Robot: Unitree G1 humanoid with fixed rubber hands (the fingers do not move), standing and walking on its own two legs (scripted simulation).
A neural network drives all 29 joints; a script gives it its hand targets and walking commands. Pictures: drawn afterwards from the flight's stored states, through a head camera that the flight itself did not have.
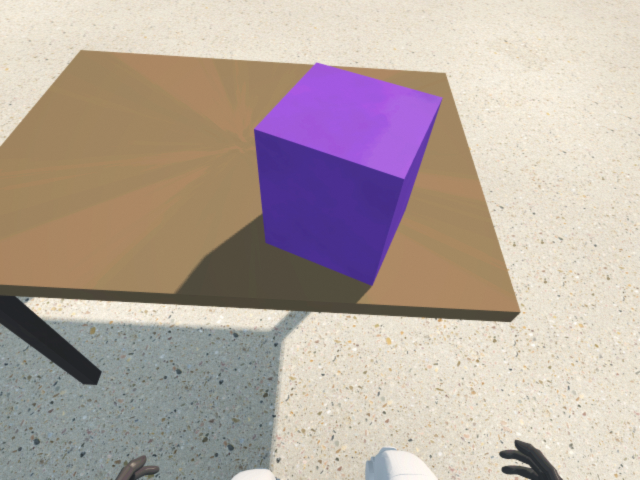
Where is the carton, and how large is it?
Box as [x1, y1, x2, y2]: [254, 62, 441, 285]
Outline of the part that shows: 316,62 254,128 265,241 267,243 372,285 405,209 441,97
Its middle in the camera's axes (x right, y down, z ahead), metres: +0.04 -0.11 +0.65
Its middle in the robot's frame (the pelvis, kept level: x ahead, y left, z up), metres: +0.57 -0.03 +0.02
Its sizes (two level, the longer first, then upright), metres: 0.210 0.200 0.250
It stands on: a table, 0.63 m high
